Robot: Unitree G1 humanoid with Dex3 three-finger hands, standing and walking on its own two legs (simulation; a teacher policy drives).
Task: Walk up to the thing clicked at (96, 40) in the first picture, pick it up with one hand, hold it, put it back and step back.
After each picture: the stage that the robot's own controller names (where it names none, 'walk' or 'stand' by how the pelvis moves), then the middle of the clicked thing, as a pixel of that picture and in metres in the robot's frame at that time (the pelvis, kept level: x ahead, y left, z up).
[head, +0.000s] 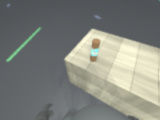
stand; (94, 51) +0.61 -0.02 -0.05
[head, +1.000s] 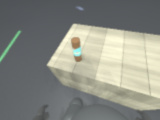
walk; (77, 50) +0.53 +0.15 -0.03
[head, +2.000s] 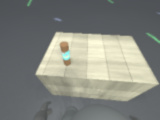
stand; (66, 54) +0.53 +0.24 -0.03
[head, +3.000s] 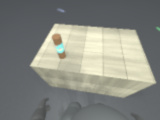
stand; (59, 47) +0.56 +0.29 -0.02
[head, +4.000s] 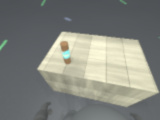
stand; (66, 53) +0.56 +0.25 -0.05
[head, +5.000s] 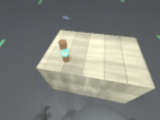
stand; (64, 52) +0.58 +0.26 -0.05
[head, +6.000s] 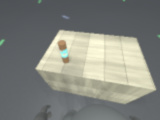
stand; (64, 53) +0.56 +0.27 -0.05
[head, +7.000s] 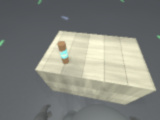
stand; (63, 53) +0.56 +0.27 -0.05
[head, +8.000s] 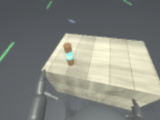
rise first; (69, 55) +0.55 +0.24 -0.05
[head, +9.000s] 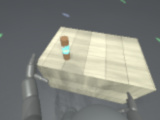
go down; (65, 49) +0.59 +0.23 -0.03
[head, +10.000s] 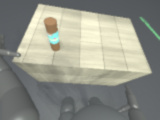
go down; (53, 37) +0.56 +0.23 +0.03
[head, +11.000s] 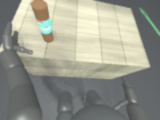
close in; (45, 25) +0.58 +0.24 +0.06
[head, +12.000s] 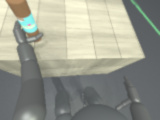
close; (28, 23) +0.59 +0.26 +0.08
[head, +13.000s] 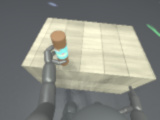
lift; (61, 51) +0.41 +0.17 +0.12
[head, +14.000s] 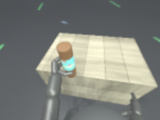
lift; (68, 62) +0.31 +0.14 +0.16
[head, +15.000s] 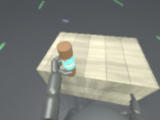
hold; (68, 62) +0.32 +0.14 +0.15
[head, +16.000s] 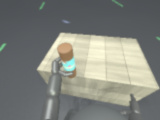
hold; (68, 63) +0.31 +0.14 +0.15
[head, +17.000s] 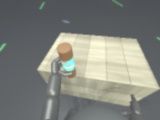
crouch; (68, 63) +0.31 +0.14 +0.15
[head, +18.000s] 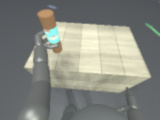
crouch; (52, 35) +0.48 +0.21 +0.18
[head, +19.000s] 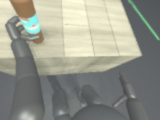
lower; (31, 23) +0.56 +0.22 +0.09
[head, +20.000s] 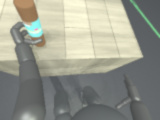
lower; (34, 27) +0.55 +0.22 +0.08
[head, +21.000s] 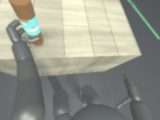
lower; (31, 26) +0.56 +0.23 +0.08
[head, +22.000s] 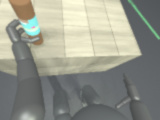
lower; (31, 25) +0.55 +0.23 +0.08
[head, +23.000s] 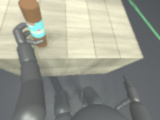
loosen; (36, 28) +0.55 +0.22 +0.08
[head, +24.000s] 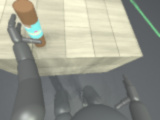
withdraw; (34, 29) +0.54 +0.23 +0.08
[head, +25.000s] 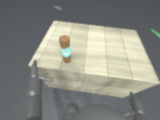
sink last; (66, 51) +0.51 +0.19 +0.01
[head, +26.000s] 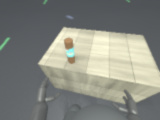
stand; (70, 52) +0.54 +0.21 +0.01
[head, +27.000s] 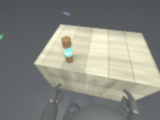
stand; (68, 51) +0.52 +0.21 +0.02
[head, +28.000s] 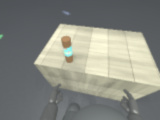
stand; (68, 51) +0.52 +0.21 +0.02
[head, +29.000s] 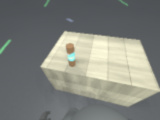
stand; (71, 56) +0.54 +0.20 -0.04
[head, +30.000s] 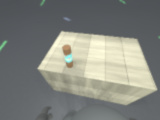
stand; (68, 57) +0.52 +0.22 -0.05
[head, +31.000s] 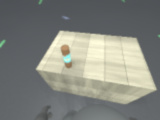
stand; (67, 57) +0.51 +0.23 -0.05
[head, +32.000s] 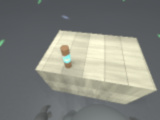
walk; (66, 57) +0.50 +0.23 -0.05
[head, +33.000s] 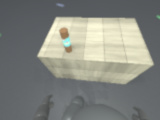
walk; (66, 41) +0.63 +0.25 -0.03
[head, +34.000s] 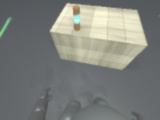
walk; (76, 19) +0.94 +0.19 -0.02
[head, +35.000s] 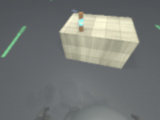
stand; (81, 22) +1.16 +0.19 -0.03
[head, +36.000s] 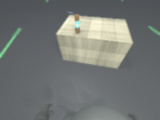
stand; (77, 24) +1.17 +0.22 -0.05
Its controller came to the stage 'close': yes
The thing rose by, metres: 0.21
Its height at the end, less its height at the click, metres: +0.00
